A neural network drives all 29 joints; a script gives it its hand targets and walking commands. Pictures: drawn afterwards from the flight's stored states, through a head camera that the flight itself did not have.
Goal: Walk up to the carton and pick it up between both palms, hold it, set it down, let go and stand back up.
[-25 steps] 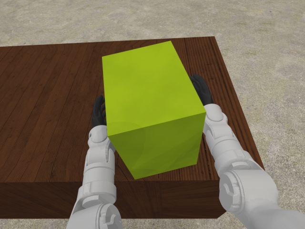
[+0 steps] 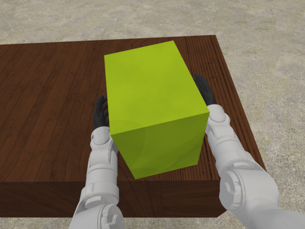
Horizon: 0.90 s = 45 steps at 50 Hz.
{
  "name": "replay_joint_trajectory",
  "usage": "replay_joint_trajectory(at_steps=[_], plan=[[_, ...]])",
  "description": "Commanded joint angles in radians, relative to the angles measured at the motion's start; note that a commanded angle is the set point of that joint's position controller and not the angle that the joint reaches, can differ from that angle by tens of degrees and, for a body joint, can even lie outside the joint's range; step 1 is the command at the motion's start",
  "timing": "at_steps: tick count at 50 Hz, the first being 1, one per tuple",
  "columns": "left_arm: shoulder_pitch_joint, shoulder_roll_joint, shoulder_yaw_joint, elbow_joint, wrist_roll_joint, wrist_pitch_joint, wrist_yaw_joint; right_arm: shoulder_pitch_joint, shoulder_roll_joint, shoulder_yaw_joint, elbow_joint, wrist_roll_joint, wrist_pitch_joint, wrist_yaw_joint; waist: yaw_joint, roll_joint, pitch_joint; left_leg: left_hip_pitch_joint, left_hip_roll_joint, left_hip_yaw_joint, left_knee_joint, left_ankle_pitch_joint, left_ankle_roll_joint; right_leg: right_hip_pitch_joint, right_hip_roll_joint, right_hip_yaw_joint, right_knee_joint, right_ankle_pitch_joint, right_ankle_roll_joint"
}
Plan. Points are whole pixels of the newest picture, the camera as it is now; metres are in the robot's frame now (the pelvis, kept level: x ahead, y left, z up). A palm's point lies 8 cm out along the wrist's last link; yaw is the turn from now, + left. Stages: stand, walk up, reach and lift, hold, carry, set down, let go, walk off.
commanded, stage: set down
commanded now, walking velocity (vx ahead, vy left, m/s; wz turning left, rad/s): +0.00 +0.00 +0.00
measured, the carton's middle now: (153, 113) +0.42 +0.03 +0.04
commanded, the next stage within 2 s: none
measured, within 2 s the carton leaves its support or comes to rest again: neither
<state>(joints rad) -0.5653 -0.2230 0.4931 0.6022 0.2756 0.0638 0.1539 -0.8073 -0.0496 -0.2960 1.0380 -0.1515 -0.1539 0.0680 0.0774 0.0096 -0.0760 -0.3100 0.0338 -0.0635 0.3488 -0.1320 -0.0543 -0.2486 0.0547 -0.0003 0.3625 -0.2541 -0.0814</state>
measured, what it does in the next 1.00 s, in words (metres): stands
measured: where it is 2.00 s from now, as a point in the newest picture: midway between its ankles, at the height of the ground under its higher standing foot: outside the picture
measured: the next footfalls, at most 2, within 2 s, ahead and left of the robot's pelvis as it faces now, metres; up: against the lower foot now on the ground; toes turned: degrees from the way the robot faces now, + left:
none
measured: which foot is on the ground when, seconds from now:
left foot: down 0.00-1.00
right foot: down 0.00-1.00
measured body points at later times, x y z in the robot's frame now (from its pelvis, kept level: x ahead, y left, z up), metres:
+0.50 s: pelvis +0.00 +0.00 +0.00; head +0.05 -0.02 +0.45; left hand +0.37 +0.17 +0.04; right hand +0.44 -0.11 +0.07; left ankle -0.01 +0.18 -0.74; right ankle -0.05 -0.06 -0.75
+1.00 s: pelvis -0.02 +0.00 +0.00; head +0.07 -0.03 +0.44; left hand +0.36 +0.18 +0.04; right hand +0.42 -0.15 +0.02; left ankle -0.01 +0.18 -0.74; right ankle -0.05 -0.06 -0.75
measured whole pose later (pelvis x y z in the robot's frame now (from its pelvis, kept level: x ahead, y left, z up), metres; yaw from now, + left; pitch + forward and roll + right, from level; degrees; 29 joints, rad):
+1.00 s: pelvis -0.02 +0.00 +0.00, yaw +0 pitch +16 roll +2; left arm -0.49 -0.11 0.29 0.49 0.11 0.12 0.25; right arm -0.76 -0.26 0.21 1.06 0.37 -0.18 0.00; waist 0.08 0.01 -0.11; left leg -0.49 0.05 -0.06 0.35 -0.07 -0.05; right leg -0.43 0.07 0.00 0.36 -0.20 -0.09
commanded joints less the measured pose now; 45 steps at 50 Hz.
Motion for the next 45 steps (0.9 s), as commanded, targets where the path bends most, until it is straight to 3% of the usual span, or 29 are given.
replay_joint_trajectory(at_steps=[1,2,4,5,7,8,10,11,14,15,19,20,21,24,27,29,30,32,33,34,35,36,37,38,40,41,42,43,45], plan=[[-0.494,-0.322,-0.144,-0.002,0.160,-0.019,-0.109,-0.470,0.411,0.167,0.064,-0.080,-0.027,0.110,0.161,-0.065,-0.390,0.042,-0.018,0.196,-0.021,0.410,0.036,0.174,-0.054,-0.016,0.006,0.640,0.099],[-0.500,-0.330,-0.145,0.021,0.153,-0.016,-0.117,-0.463,0.420,0.176,0.079,-0.084,-0.023,0.111,0.152,-0.086,-0.381,0.045,-0.017,0.194,-0.021,0.395,0.044,0.167,-0.055,-0.022,0.013,0.659,0.108],[-0.499,-0.327,-0.120,0.026,0.159,-0.040,-0.116,-0.483,0.460,0.208,0.022,-0.097,-0.034,0.118,0.188,-0.127,-0.392,-0.025,-0.020,0.196,-0.040,0.361,0.050,0.219,-0.063,-0.011,0.036,0.748,0.128],[-0.492,-0.311,-0.120,0.010,0.155,-0.044,-0.110,-0.462,0.422,0.183,0.056,-0.089,-0.040,0.111,0.161,-0.099,-0.399,-0.023,-0.019,0.196,-0.041,0.355,0.042,0.218,-0.071,-0.011,0.042,0.766,0.135],[-0.489,-0.377,-0.126,-0.002,0.172,-0.040,-0.131,-0.475,0.498,0.164,0.050,-0.121,-0.041,0.120,0.157,-0.095,-0.365,-0.020,-0.019,0.194,-0.042,0.357,0.053,0.210,-0.065,-0.019,0.031,0.715,0.132],[-0.482,-0.319,-0.146,0.007,0.139,-0.045,-0.117,-0.456,0.411,0.168,0.052,-0.097,-0.047,0.117,0.156,-0.076,-0.425,0.000,-0.010,0.191,-0.027,0.380,0.041,0.187,-0.059,-0.023,0.032,0.687,0.123],[-0.450,-0.301,-0.097,0.037,0.160,-0.050,-0.124,-0.441,0.408,0.150,0.064,-0.118,-0.049,0.113,0.166,-0.117,-0.368,-0.016,-0.015,0.192,-0.050,0.341,0.048,0.213,-0.079,0.000,0.030,0.751,0.141],[-0.477,-0.320,-0.113,0.004,0.166,-0.056,-0.123,-0.434,0.432,0.153,0.075,-0.120,-0.048,0.114,0.147,-0.094,-0.372,-0.057,-0.025,0.201,-0.041,0.327,0.055,0.218,-0.082,-0.006,0.042,0.757,0.141],[-0.420,-0.264,-0.059,0.045,0.184,-0.052,-0.123,-0.431,0.400,0.175,0.036,-0.104,-0.048,0.111,0.190,-0.110,-0.347,-0.111,-0.027,0.202,-0.076,0.272,0.057,0.291,-0.098,0.008,0.066,0.846,0.163],[-0.455,-0.297,-0.097,0.026,0.169,-0.053,-0.124,-0.452,0.427,0.171,0.052,-0.099,-0.045,0.112,0.172,-0.102,-0.356,-0.117,-0.029,0.205,-0.074,0.277,0.061,0.281,-0.084,-0.003,0.061,0.780,0.153],[-0.426,-0.190,-0.081,0.030,0.149,-0.070,-0.086,-0.440,0.271,0.175,0.074,-0.054,-0.071,0.097,0.179,-0.079,-0.398,-0.058,-0.010,0.193,-0.030,0.368,0.048,0.219,-0.078,0.002,0.073,0.817,0.144],[-0.408,-0.117,-0.092,0.013,0.129,-0.074,-0.064,-0.431,0.170,0.167,0.077,-0.027,-0.063,0.078,0.171,-0.081,-0.403,-0.071,-0.015,0.196,-0.024,0.369,0.042,0.224,-0.067,0.000,0.066,0.794,0.135],[-0.403,-0.119,-0.070,0.014,0.125,-0.076,-0.056,-0.456,0.189,0.185,0.058,-0.011,-0.065,0.070,0.200,-0.083,-0.377,-0.109,-0.019,0.202,-0.038,0.325,0.052,0.226,-0.073,0.004,0.066,0.781,0.139],[-0.401,0.061,-0.102,-0.010,0.056,-0.089,0.018,-0.478,-0.062,0.226,0.037,0.111,-0.061,0.024,0.184,-0.072,-0.419,-0.076,-0.017,0.200,0.001,0.375,0.044,0.198,-0.041,0.000,0.047,0.718,0.111],[-0.457,0.200,-0.140,-0.029,-0.049,-0.089,0.093,-0.577,-0.299,0.348,0.029,0.316,-0.039,-0.028,0.221,-0.019,-0.562,-0.004,-0.008,0.180,0.072,0.506,0.013,0.143,-0.002,0.021,0.066,0.763,0.089],[-0.528,0.138,-0.187,-0.056,-0.108,-0.108,0.125,-0.629,-0.281,0.367,0.044,0.362,-0.045,-0.050,0.200,-0.026,-0.626,0.039,-0.005,0.172,0.101,0.568,-0.008,0.061,0.027,0.030,0.045,0.705,0.067],[-0.443,0.158,-0.234,-0.107,-0.151,-0.108,0.140,-0.569,-0.343,0.393,0.019,0.401,-0.048,-0.049,0.204,0.011,-0.693,0.128,0.005,0.156,0.140,0.677,-0.025,0.023,0.038,0.012,0.048,0.750,0.050],[-0.433,0.160,-0.257,-0.111,-0.197,-0.115,0.135,-0.569,-0.344,0.427,-0.034,0.426,-0.053,-0.067,0.192,-0.032,-0.743,0.133,0.007,0.153,0.150,0.688,-0.033,0.016,0.038,0.022,0.052,0.789,0.053],[-0.439,0.170,-0.280,-0.138,-0.228,-0.113,0.138,-0.584,-0.370,0.437,-0.040,0.454,-0.056,-0.070,0.189,-0.006,-0.756,0.156,0.007,0.144,0.164,0.703,-0.043,0.003,0.035,0.019,0.061,0.834,0.052],[-0.305,0.122,-0.316,-0.188,-0.246,-0.099,0.132,-0.477,-0.375,0.463,-0.057,0.473,-0.060,-0.062,0.162,-0.016,-0.750,0.200,0.017,0.118,0.171,0.770,-0.043,0.009,0.039,0.009,0.064,0.898,0.053],[-0.394,0.148,-0.305,-0.154,-0.258,-0.100,0.128,-0.570,-0.383,0.464,-0.041,0.488,-0.053,-0.067,0.179,-0.021,-0.737,0.198,0.021,0.125,0.168,0.737,-0.035,-0.081,0.039,0.025,0.047,0.804,0.051],[-0.295,0.137,-0.304,-0.192,-0.236,-0.084,0.120,-0.464,-0.423,0.467,-0.039,0.492,-0.054,-0.067,0.167,0.005,-0.739,0.234,0.029,0.124,0.171,0.800,-0.036,-0.054,0.041,0.005,0.049,0.852,0.043],[-0.318,0.158,-0.287,-0.138,-0.253,-0.071,0.115,-0.509,-0.413,0.458,-0.021,0.489,-0.053,-0.073,0.178,0.024,-0.711,0.259,0.034,0.114,0.172,0.781,-0.031,-0.169,0.040,0.000,0.021,0.762,0.043],[-0.315,0.183,-0.277,-0.112,-0.245,-0.066,0.111,-0.494,-0.437,0.504,-0.026,0.514,-0.049,-0.072,0.191,-0.008,-0.706,0.178,0.025,0.126,0.155,0.718,-0.037,-0.047,0.037,0.020,0.019,0.801,0.037],[-0.178,0.166,-0.312,-0.276,-0.263,-0.026,0.111,-0.394,-0.494,0.488,-0.141,0.538,-0.066,-0.075,0.142,-0.009,-0.765,0.218,0.031,0.092,0.164,0.788,-0.038,0.003,0.047,0.002,0.045,0.931,0.047],[-0.200,0.165,-0.315,-0.301,-0.272,-0.028,0.114,-0.401,-0.506,0.484,-0.135,0.537,-0.066,-0.066,0.142,0.019,-0.742,0.241,0.037,0.086,0.166,0.819,-0.042,-0.087,0.058,0.001,0.047,0.839,0.041],[-0.328,0.206,-0.295,-0.214,-0.289,-0.028,0.114,-0.512,-0.505,0.445,-0.117,0.509,-0.064,-0.071,0.159,0.013,-0.739,0.197,0.029,0.109,0.163,0.729,-0.037,-0.148,0.049,0.008,0.004,0.716,0.022],[-0.180,0.195,-0.323,-0.332,-0.298,-0.001,0.108,-0.392,-0.508,0.483,-0.227,0.547,-0.070,-0.070,0.143,-0.007,-0.771,0.253,0.030,0.096,0.175,0.801,-0.034,-0.075,0.056,-0.017,0.044,0.882,0.042],[-0.105,0.208,-0.309,-0.317,-0.298,0.025,0.097,-0.350,-0.523,0.501,-0.266,0.535,-0.066,-0.070,0.151,-0.058,-0.736,0.212,0.025,0.088,0.153,0.759,-0.024,-0.031,0.044,0.003,0.046,0.944,0.057]])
